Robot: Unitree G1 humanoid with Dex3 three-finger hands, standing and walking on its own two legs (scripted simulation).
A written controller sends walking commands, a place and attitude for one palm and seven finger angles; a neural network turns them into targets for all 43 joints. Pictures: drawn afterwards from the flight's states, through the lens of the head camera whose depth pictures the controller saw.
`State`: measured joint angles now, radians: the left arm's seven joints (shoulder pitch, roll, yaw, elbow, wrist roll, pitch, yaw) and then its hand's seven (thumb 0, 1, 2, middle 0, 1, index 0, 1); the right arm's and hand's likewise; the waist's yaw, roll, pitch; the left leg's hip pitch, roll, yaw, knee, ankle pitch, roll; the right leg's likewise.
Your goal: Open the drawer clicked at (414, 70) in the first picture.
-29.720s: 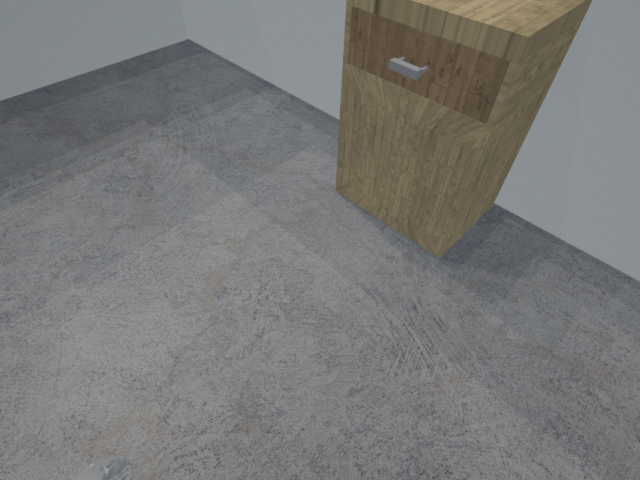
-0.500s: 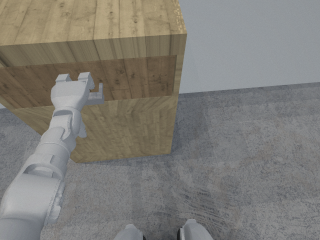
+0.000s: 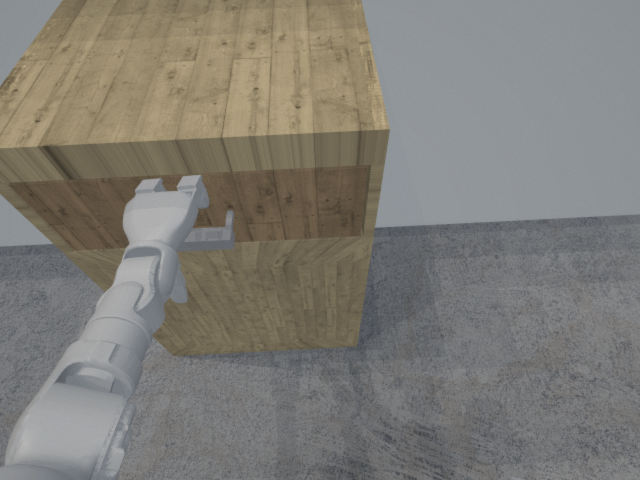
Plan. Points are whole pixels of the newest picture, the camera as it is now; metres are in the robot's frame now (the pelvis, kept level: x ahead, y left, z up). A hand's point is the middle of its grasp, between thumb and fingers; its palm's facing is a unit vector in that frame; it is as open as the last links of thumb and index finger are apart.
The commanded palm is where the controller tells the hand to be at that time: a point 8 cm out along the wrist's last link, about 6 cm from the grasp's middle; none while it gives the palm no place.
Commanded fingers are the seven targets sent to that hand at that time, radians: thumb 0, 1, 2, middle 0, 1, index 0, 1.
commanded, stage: re-aim the fingers above the handle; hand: left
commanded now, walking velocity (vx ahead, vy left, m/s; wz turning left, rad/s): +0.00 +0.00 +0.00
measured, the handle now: (202, 228) +0.49 +0.21 -0.04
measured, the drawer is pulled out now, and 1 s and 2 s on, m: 0.00 0.00 0.00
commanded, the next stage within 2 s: none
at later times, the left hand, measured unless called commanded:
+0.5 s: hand (177, 241) +0.43 +0.21 +0.02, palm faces -0.03 -0.03 -1.00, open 13.8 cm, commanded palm +0.40 +0.22 +0.07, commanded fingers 0.00 -0.50 0.30 -0.30 -1.20 -0.30 -1.20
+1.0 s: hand (181, 236) +0.44 +0.21 +0.02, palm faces -0.03 -0.02 -1.00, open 13.8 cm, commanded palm +0.41 +0.21 +0.07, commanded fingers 0.00 -0.50 0.30 -0.30 -1.20 -0.30 -1.20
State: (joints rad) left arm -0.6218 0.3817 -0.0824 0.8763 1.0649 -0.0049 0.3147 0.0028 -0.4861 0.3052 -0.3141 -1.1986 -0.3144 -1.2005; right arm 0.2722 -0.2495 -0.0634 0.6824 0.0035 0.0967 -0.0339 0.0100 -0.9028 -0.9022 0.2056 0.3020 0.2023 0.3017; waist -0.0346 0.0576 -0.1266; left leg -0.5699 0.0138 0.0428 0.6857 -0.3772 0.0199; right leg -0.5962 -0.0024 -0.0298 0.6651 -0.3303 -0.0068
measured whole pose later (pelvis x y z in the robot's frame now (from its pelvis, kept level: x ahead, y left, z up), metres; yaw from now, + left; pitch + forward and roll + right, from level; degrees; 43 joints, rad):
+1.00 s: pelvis -0.02 +0.00 -0.01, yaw -1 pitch +16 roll -1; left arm -0.72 0.40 -0.06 1.00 1.10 -0.03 0.36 0.00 -0.49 0.31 -0.32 -1.20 -0.32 -1.20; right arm 0.31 -0.25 -0.06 0.71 0.00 0.06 -0.03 0.01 -0.90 -0.90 0.21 0.30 0.20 0.30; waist -0.07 0.05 -0.12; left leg -0.64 0.01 0.05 0.73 -0.37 0.03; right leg -0.67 0.00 -0.02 0.70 -0.31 0.00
